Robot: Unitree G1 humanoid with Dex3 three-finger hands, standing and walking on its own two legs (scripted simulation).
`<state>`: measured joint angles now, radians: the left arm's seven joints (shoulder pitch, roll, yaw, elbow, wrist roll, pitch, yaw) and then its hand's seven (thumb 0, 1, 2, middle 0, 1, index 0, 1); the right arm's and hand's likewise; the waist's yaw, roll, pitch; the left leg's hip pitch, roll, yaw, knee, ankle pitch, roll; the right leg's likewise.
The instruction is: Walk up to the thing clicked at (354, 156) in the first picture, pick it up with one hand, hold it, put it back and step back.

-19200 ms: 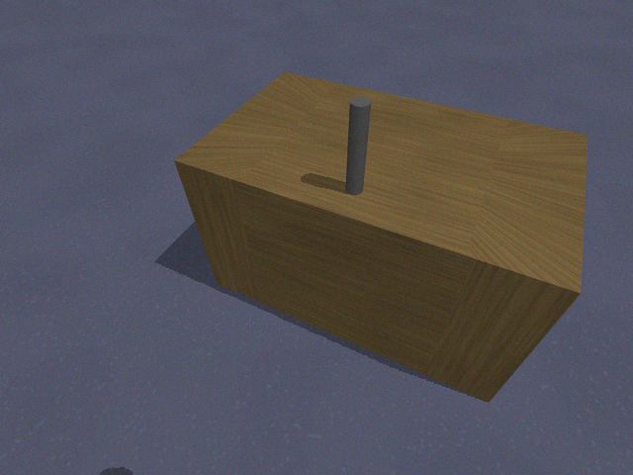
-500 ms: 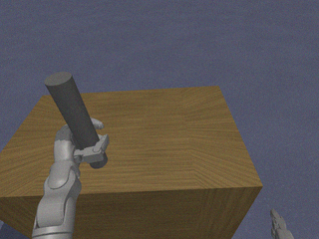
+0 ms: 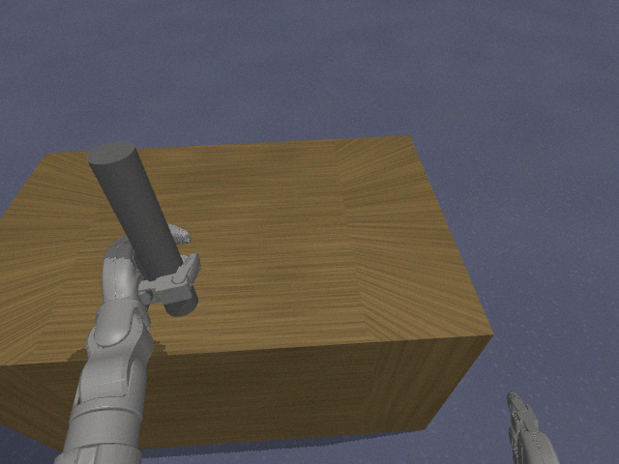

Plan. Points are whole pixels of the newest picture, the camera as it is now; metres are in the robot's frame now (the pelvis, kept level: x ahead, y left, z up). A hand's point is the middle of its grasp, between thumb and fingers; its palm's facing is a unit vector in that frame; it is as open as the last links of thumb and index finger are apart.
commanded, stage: crouch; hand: left
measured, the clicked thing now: (153, 241) +0.38 +0.20 +0.13
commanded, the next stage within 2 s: lower in 0.78 s
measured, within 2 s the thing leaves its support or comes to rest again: rests again in 1.84 s
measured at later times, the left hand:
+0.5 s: hand (184, 262) +0.42 +0.20 +0.03, palm faces +0.18 -0.98 -0.01, open 6.0 cm
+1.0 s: hand (188, 261) +0.45 +0.20 +0.00, palm faces +0.19 -0.98 -0.02, open 6.0 cm
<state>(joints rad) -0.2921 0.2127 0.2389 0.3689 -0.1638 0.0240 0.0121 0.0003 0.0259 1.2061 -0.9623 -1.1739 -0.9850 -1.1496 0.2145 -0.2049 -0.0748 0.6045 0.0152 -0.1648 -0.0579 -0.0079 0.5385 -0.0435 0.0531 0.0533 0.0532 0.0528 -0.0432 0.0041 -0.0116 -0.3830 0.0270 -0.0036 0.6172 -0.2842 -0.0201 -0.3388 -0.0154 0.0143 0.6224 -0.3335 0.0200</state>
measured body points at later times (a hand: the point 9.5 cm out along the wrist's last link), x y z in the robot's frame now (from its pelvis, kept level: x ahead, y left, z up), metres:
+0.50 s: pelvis +0.00 +0.01 -0.03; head +0.06 +0.02 +0.42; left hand +0.41 +0.25 +0.03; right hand +0.15 -0.26 -0.08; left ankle +0.02 +0.13 -0.73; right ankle -0.01 -0.13 -0.73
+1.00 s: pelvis +0.00 +0.01 -0.05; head +0.09 +0.03 +0.39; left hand +0.43 +0.26 +0.00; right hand +0.15 -0.25 -0.07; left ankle +0.02 +0.13 -0.73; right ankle -0.01 -0.13 -0.73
